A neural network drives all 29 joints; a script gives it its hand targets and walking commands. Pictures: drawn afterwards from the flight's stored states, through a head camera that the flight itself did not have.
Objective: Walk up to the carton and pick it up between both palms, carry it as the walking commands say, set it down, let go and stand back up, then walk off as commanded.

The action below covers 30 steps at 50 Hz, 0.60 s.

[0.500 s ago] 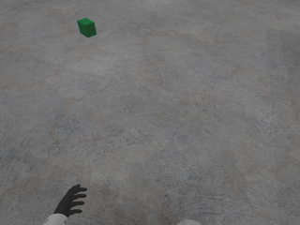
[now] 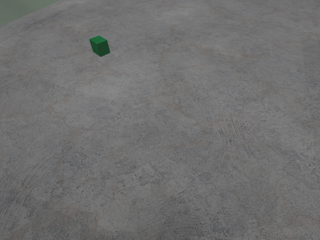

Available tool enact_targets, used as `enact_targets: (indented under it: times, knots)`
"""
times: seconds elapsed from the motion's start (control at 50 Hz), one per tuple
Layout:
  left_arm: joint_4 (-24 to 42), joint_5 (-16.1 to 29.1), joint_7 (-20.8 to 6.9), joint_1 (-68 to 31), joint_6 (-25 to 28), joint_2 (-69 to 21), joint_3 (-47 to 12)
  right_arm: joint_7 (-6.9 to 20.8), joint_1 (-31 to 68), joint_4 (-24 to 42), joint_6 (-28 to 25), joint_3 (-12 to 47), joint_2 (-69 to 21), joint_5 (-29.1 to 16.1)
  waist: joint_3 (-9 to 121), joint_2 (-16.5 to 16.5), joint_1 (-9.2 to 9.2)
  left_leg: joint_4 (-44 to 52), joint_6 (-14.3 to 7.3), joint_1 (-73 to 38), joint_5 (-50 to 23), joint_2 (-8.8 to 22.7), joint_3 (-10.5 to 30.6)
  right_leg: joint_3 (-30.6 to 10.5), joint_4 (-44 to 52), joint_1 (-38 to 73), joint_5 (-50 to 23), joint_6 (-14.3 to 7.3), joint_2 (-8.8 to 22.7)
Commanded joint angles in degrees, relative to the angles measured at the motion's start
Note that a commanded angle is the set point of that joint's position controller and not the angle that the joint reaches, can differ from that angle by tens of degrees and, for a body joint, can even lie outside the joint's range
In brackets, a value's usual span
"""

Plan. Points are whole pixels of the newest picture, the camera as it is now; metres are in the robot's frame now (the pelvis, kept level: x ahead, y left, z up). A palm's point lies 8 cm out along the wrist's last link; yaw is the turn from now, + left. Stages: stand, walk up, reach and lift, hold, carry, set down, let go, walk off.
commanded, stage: walk up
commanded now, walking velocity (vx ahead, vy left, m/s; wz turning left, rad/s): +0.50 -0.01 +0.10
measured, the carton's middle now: (99, 46) +2.54 +0.77 -0.70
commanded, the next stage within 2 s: none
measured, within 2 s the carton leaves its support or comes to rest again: neither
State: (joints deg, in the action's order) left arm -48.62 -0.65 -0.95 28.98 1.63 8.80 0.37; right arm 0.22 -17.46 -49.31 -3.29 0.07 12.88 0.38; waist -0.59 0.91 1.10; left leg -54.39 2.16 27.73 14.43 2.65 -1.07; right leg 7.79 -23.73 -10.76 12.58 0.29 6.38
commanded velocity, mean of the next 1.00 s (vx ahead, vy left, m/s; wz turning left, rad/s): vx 0.50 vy -0.01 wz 0.06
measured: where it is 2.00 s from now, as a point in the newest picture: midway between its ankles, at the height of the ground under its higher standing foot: (137, 169)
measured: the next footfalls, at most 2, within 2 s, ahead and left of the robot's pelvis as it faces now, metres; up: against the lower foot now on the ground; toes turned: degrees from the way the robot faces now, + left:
left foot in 0.20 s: +0.17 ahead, +0.17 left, +0.00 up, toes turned +7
right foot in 0.60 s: +0.36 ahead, -0.02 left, +0.00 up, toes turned -4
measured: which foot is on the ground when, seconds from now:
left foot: up 0.00-0.18, down 0.20-0.66, up 0.68-1.00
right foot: down 0.00-0.18, up 0.20-0.58, down 0.60-1.00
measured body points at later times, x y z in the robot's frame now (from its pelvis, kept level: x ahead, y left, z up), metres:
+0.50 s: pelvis +0.18 +0.10 -0.01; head +0.19 +0.10 +0.44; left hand +0.32 +0.33 -0.13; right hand +0.20 -0.12 -0.16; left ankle +0.13 +0.17 -0.75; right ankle +0.24 -0.04 -0.72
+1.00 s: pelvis +0.37 +0.13 -0.01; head +0.37 +0.14 +0.44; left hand +0.32 +0.35 -0.16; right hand +0.42 -0.10 -0.16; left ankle +0.45 +0.27 -0.73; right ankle +0.32 -0.01 -0.75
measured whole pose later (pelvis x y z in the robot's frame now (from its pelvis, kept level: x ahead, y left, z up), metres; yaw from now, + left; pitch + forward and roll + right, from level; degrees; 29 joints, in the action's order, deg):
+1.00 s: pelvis +0.37 +0.13 -0.01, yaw +5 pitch -1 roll -1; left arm -53.1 -0.7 0.3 27.9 2.1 9.1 0.4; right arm 1.2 -15.9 -59.8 -3.8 0.1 11.4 0.4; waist -0.4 0.7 1.2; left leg -37.9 2.2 25.5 12.1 5.2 -4.7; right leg 7.9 -23.5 -4.3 17.7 2.6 4.4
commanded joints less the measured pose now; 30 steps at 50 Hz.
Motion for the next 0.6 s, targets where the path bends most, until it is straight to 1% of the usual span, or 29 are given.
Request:
enact_targets:
  times: [0.0, 0.02, 0.04, 0.06, 0.08, 0.1, 0.12, 0.14, 0.16, 0.18, 0.2, 0.22, 0.24, 0.26, 0.28, 0.3, 0.32, 0.34, 0.36, 0.38, 0.4, 0.42, 0.44, 0.48, 0.5, 0.52, 0.54, 0.56, 0.58]
  knots:
    - [1.7, -1.2, 0.8, -6.4, 1.6, 9.4, 2.2, 1.6, 3.1, -2.2, 0.1, 0.3, 0.2, 3.0, -2.7, -11.3, -1.10, 10.9, 0.3, -0.2, -3.2, 2.4, -4.1, -5.3, 15.3, -2.5, 11.0, -2.3, 12.5]
    - [1.9, -1.1, 0.8, -5.9, 1.1, 9.7, 2.4, 1.4, 4.1, -2.0, 0.0, 0.4, 0.1, 2.9, -3.9, -12.9, -1.47, 12.4, -0.1, -0.4, -2.0, 2.2, -5.4, -5.0, 14.7, -2.5, 11.8, -2.4, 12.1]
    - [2.0, -1.1, 0.9, -5.4, 0.9, 10.2, 2.4, 1.6, 4.2, -1.6, -0.3, 0.6, 0.4, 2.7, -4.4, -12.8, -1.99, 15.4, -0.2, -0.1, -0.7, 1.7, -6.2, -4.8, 13.1, -0.8, 11.4, -2.3, 11.8]
    - [1.9, -1.0, 0.9, -5.6, 1.1, 10.5, 2.6, 1.2, 3.1, -2.0, -0.7, 0.4, 0.2, 2.7, -3.7, -11.5, -1.28, 18.7, -1.4, -2.6, -1.6, 1.9, -6.7, -5.2, 11.1, -0.2, 12.0, -2.7, 12.5]
    - [2.0, -0.9, 0.8, -6.5, 0.8, 10.8, 2.6, 1.1, 0.5, -2.9, -1.1, 0.5, 0.5, 2.5, -2.3, -9.1, 0.35, 23.4, -1.6, -7.7, -4.9, 1.5, -7.9, -3.3, 8.4, -1.9, 13.3, -1.6, 11.7]
    - [0.3, -1.0, 0.9, -3.7, 0.1, 9.5, 2.7, 1.0, -1.8, -3.9, -1.9, 0.3, 0.6, 2.0, 1.5, -5.0, -0.18, 29.3, -2.3, -13.1, -3.0, 0.5, -10.2, -1.2, -0.3, 1.1, 7.7, -2.8, 8.4]
    - [-1.0, -0.8, 0.5, -2.2, 0.0, 6.9, 2.0, 0.2, -8.7, -6.8, -2.4, -0.5, 2.4, 2.5, 9.7, 4.3, 1.96, 29.0, -3.5, -22.1, -2.6, 0.2, -6.9, 1.7, -15.4, 0.9, 2.1, -2.4, 5.6]
    - [-0.6, 0.0, -0.1, -1.2, 0.2, 4.1, 1.0, -0.1, -12.5, -7.7, -2.7, -1.3, 7.1, 3.2, 12.1, 15.9, 2.74, 34.5, -5.6, -27.6, 1.4, 9.9, 10.4, 2.0, -29.3, -8.2, 11.1, -0.9, -0.1]
    - [0.7, -0.2, -0.5, -2.5, 0.3, 4.0, 0.7, -0.2, -14.0, -7.5, -2.3, -1.5, 10.6, 3.4, 9.3, 16.5, 3.26, 40.5, -7.5, -31.3, 7.9, 14.8, 24.6, -2.7, -38.9, -21.6, 17.5, 0.1, -5.8]
    - [2.0, -0.9, -0.7, -6.1, 0.6, 3.7, 1.5, -0.4, -14.8, -7.7, -2.1, -1.6, 10.1, 2.9, 4.4, 12.6, 2.63, 42.9, -8.3, -29.7, 8.0, 16.5, 27.4, -6.2, -43.6, -26.6, 17.0, -0.3, -4.9]
    - [2.1, -0.9, -0.6, -9.3, 0.7, 5.0, 1.5, -0.8, -13.1, -7.6, -2.2, -1.6, 9.1, 2.2, 1.8, 9.8, 2.66, 42.5, -9.1, -27.4, 6.7, 15.4, 24.8, -7.8, -42.4, -27.5, 14.6, -0.4, -2.4]
    - [1.8, -1.0, -0.6, -12.4, 0.8, 3.6, 0.7, -1.0, -9.2, -8.3, -2.4, -1.0, 6.9, 1.9, -2.2, 9.5, 2.50, 42.5, -8.2, -25.5, -0.8, 13.6, 21.1, -7.3, -38.6, -28.7, 11.6, 0.7, -1.0]
    - [0.2, -0.7, -0.4, -12.1, 0.7, 3.1, 0.2, -1.1, -6.5, -7.8, -2.5, -0.6, 5.5, 1.8, -2.2, 11.9, 1.97, 41.7, -7.3, -24.2, -8.3, 11.4, 17.0, -7.6, -34.6, -25.3, 9.2, 1.1, -0.3]
    - [-0.7, -0.4, -0.4, -11.9, 0.3, 2.5, 0.1, -1.3, -6.7, -8.1, -2.6, -0.3, 4.3, 1.9, -1.9, 11.7, 1.94, 41.8, -6.8, -23.3, -11.0, 9.5, 14.7, -7.1, -32.5, -22.9, 7.9, 1.5, -1.2]
    - [-0.6, -0.4, -0.4, -12.8, 0.1, 2.1, 0.2, -1.5, -8.3, -9.3, -2.9, -0.1, 3.9, 1.8, -1.9, 11.2, 2.19, 42.2, -7.0, -24.0, -11.8, 9.7, 14.1, -6.4, -31.1, -22.6, 6.9, 1.9, -1.7]
    - [-0.2, -0.4, -0.5, -14.6, 0.1, 2.4, 0.3, -1.5, -9.2, -10.2, -3.2, 0.3, 3.8, 1.7, -0.7, 9.9, 2.48, 42.3, -7.9, -25.3, -14.3, 10.2, 13.8, -6.0, -30.1, -22.2, 6.2, 2.4, -1.9]
    - [-0.9, -0.5, -0.3, -15.4, -0.2, 2.5, 0.3, -1.6, -9.5, -11.0, -3.3, 0.4, 3.6, 1.9, 0.3, 8.6, 2.77, 42.1, -8.6, -27.0, -14.1, 9.9, 12.4, -6.4, -27.8, -22.4, 5.3, 2.9, -1.7]
    - [-0.1, -0.4, -0.3, -17.6, 0.0, 2.5, 0.0, -1.7, -10.6, -11.8, -3.3, 0.3, 3.7, 2.1, -0.3, 8.3, 3.60, 41.2, -8.9, -28.5, -15.5, 10.0, 11.4, -5.8, -24.4, -23.0, 6.4, 2.9, -1.7]
    - [0.0, -0.6, -0.3, -20.6, 0.3, 2.4, -0.1, -1.6, -11.7, -12.4, -3.2, 0.3, 3.4, 2.2, -0.4, 8.8, 4.29, 40.9, -9.1, -29.7, -19.0, 9.1, 10.2, -4.6, -22.2, -23.6, 6.2, 2.9, -2.2]
    - [0.1, -0.3, -0.3, -21.2, 0.3, 1.8, -0.2, -1.8, -12.2, -13.5, -3.2, 0.2, 3.3, 2.4, -0.2, 6.9, 4.07, 41.1, -10.0, -29.9, -19.8, 10.2, 10.5, -4.7, -18.3, -21.2, 5.6, 3.3, -2.2]
    - [0.8, -0.4, -0.2, -23.7, 0.5, 1.4, -0.2, -2.0, -13.3, -14.0, -3.1, 0.4, 2.7, 2.7, -1.6, 7.2, 4.75, 41.4, -9.7, -30.0, -20.8, 9.8, 10.3, -4.4, -16.2, -21.5, 5.4, 3.4, -1.9]
    - [-0.5, -0.3, -0.2, -23.7, 0.6, 1.4, -0.4, -2.0, -13.4, -14.5, -3.0, 0.3, 3.0, 2.7, -2.5, 8.1, 4.34, 41.3, -9.4, -29.7, -22.1, 9.8, 10.3, -3.5, -14.4, -20.9, 4.6, 3.0, -2.7]
    - [-0.8, -0.1, -0.1, -24.3, 0.5, 1.4, -0.5, -2.1, -13.1, -14.2, -2.9, 0.3, 3.2, 2.6, -2.7, 7.7, 4.11, 41.1, -9.3, -29.3, -22.4, 9.6, 9.1, -2.8, -12.9, -19.9, 3.4, 3.1, -2.2]
    - [-1.5, 0.3, 0.1, -23.3, 0.8, 0.8, -0.5, -2.1, -12.4, -14.8, -2.6, 0.4, 2.7, 2.7, -3.6, 6.8, 3.09, 41.0, -8.8, -27.0, -22.4, 9.0, 8.4, -1.6, -8.3, -16.4, 0.9, 3.3, -2.9]
    - [-2.2, 0.2, 0.0, -22.9, 0.9, 0.8, -0.5, -2.2, -11.3, -15.4, -2.4, 0.4, 3.1, 2.7, -3.2, 5.6, 2.08, 39.8, -8.2, -25.5, -24.3, 8.4, 7.7, 0.6, -5.7, -13.3, -0.8, 3.0, -4.1]
    - [-3.4, -0.1, 0.6, -20.2, 1.2, 1.1, -0.3, -2.0, -10.6, -15.3, -2.2, 0.2, 3.7, 2.0, -1.3, 4.8, 0.56, 37.3, -7.8, -24.7, -26.4, 7.3, 6.0, 2.4, -2.9, -7.9, -2.9, 2.5, -4.4]
    - [-4.3, -0.2, 0.9, -17.7, 1.5, 2.4, 0.2, -2.0, -9.7, -15.0, -2.5, 0.6, 3.0, 1.8, 2.3, 3.7, -0.88, 32.3, -6.7, -23.0, -30.4, 5.0, 3.5, 2.6, -2.1, -1.3, -4.9, 1.2, -3.9]
    - [-5.8, -0.3, 1.4, -12.8, 1.8, 4.4, 1.2, -2.0, -8.8, -14.5, -2.9, 1.1, 2.3, 1.5, 6.6, 1.6, -3.19, 25.4, -5.4, -17.0, -32.8, 3.2, 2.9, -0.3, -3.0, 8.9, -5.2, -1.0, -1.8]
    - [-8.6, -0.7, 2.0, -4.5, 1.8, 7.5, 2.5, -2.0, -6.0, -13.0, -3.1, 1.3, 1.2, 1.5, 12.2, -3.7, -6.22, 13.9, -3.6, -9.1, -28.2, 0.7, 0.4, -8.4, -2.0, 19.3, -0.8, -3.9, 3.8]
